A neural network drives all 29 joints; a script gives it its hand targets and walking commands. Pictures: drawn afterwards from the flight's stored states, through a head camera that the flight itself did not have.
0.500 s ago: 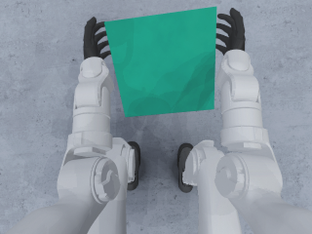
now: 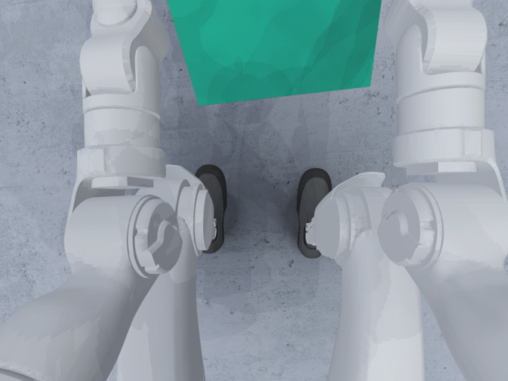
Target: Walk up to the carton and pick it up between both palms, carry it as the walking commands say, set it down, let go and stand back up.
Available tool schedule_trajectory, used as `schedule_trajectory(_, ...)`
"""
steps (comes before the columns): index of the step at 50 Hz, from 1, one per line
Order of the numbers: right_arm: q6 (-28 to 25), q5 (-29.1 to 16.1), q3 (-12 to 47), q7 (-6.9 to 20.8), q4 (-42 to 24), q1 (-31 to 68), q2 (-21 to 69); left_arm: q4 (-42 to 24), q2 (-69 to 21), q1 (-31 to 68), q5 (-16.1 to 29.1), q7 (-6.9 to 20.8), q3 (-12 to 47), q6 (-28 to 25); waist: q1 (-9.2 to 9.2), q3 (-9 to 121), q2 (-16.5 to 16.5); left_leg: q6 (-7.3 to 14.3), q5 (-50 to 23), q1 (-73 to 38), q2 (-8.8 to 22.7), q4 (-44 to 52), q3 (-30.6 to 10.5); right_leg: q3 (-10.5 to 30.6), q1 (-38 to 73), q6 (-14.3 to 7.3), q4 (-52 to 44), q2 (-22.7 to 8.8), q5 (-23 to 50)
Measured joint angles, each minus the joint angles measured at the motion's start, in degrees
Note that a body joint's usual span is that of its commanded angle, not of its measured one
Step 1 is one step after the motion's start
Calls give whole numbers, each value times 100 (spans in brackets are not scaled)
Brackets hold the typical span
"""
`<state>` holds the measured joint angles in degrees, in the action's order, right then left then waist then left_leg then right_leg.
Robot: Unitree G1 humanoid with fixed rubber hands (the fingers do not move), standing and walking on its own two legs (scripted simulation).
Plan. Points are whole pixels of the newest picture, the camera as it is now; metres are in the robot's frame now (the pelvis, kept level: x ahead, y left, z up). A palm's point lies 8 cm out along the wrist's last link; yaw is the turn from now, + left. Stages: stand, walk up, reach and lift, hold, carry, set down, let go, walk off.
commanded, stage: set down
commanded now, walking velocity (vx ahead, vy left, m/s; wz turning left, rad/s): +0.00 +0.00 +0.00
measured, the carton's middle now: out of the picture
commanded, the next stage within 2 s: none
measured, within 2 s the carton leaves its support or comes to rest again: neither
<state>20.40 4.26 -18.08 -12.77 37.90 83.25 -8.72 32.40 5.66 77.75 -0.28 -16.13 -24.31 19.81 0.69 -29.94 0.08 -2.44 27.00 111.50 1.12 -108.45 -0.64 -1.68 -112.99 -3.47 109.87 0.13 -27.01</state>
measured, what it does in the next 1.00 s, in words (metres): lowers itself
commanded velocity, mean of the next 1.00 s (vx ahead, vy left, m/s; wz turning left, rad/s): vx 0.00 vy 0.00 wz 0.00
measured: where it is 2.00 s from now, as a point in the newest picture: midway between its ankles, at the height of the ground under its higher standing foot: (260, 225)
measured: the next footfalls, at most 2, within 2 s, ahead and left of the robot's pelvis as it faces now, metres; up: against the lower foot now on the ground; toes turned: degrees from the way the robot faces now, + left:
none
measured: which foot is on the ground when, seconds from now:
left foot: down 0.00-1.00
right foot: down 0.00-1.00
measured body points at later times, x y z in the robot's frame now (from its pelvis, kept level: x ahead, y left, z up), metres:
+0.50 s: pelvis +0.02 +0.00 -0.03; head +0.41 -0.01 +0.18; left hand +0.59 +0.17 -0.21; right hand +0.60 -0.14 -0.22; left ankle +0.15 +0.14 -0.42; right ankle +0.14 -0.10 -0.42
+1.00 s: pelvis +0.03 +0.00 -0.05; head +0.42 -0.01 +0.16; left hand +0.61 +0.18 -0.22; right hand +0.62 -0.14 -0.23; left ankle +0.15 +0.14 -0.42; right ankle +0.14 -0.10 -0.42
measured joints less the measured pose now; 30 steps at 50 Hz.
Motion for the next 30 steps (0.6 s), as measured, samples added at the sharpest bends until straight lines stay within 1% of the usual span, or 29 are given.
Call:
schedule_trajectory(4, -70, 0, 0, 70, 337, 136, -98, 194, 5, 42, -1, -37, 0, -72, 0, 1, 0, 5, 20, 136, -1, -70, 0, 1, -134, 0, 64, 1, -13)
schedule_trajectory(6, -85, 0, 0, 87, 387, 150, -131, 264, 12, 96, 0, -37, 0, -86, 11, -2, 4, 6, 38, 233, -2, -121, 0, 2, -232, 0, 115, 1, -29)
schedule_trajectory(8, -87, 0, 47, 65, 453, 150, -185, 450, 53, 238, 0, -32, -1, -81, 33, -8, 15, 5, 69, 286, -2, -174, 0, 3, -288, 0, 169, 3, -57)
schedule_trajectory(10, -89, -4, 172, 33, 462, 150, -231, 495, 99, 312, -1, -7, 6, -73, 33, -13, 14, 5, 116, 314, -2, -236, 0, 3, -319, 0, 233, 4, -103)
schedule_trajectory(15, -159, -6, 237, 38, 614, 235, -311, 615, 177, 454, -1, 113, 13, -269, 38, -1, 17, 1, 231, 404, -4, -396, 0, 6, -413, 0, 396, 6, -218)
schedule_trajectory(20, -226, -49, 264, 61, 803, 269, -431, 961, 268, 683, 0, 282, 12, -320, 67, 6, 28, 1, 331, 551, -5, -556, 0, 8, -564, 0, 557, 8, -314)
schedule_trajectory(22, -230, -157, 351, 223, 803, 302, -512, 1004, 330, 736, 0, 281, 12, -294, 67, 6, 29, 1, 370, 591, -5, -611, 0, 9, -607, 0, 612, 10, -351)
schedule_trajectory(25, -242, -186, 405, 644, 869, 356, -627, 1128, 432, 760, -1, 342, 11, -327, 67, 8, 29, 1, 427, 627, -5, -689, 0, 11, -645, 0, 690, 13, -405)
schedule_trajectory(27, -283, -184, 404, 830, 951, 401, -649, 1241, 514, 759, -1, 401, 11, -367, 68, 31, 29, 4, 456, 671, -7, -739, 0, 11, -688, 0, 738, 13, -433)
schedule_trajectory(28, -294, -183, 403, 881, 972, 417, -650, 1291, 560, 760, -1, 468, 11, -384, 67, 49, 29, 5, 466, 703, -7, -765, 0, 11, -719, 0, 762, 13, -442)
schedule_trajectory(30, -338, -182, 401, 921, 1025, 433, -677, 1347, 640, 758, -1, 707, 11, -424, 67, 120, 29, 12, 481, 800, -8, -823, -1, 12, -811, 0, 813, 13, -455)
